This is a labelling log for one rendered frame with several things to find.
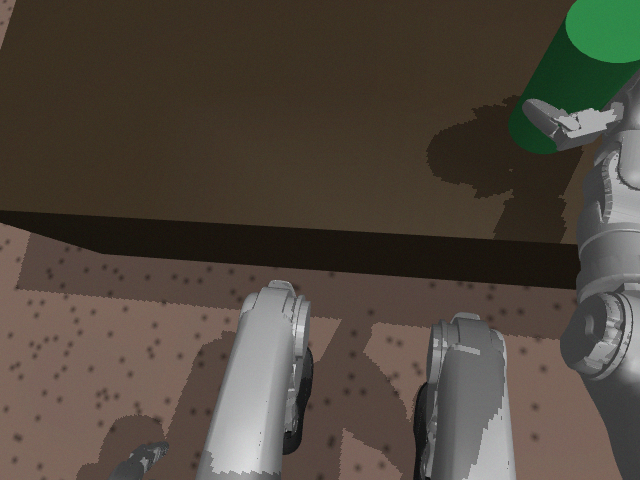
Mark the left robot hand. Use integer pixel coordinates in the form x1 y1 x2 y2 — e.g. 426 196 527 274
107 441 169 480

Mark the right robot hand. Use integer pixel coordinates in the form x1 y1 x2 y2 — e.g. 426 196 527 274
522 68 640 151

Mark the can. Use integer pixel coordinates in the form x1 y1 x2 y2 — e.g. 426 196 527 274
508 0 640 154

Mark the right robot arm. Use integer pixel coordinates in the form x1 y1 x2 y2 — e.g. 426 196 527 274
560 129 640 480

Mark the left robot foot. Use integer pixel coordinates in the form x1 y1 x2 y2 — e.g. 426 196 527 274
282 347 313 455

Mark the right robot foot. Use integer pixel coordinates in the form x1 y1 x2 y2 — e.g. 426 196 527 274
413 382 430 480

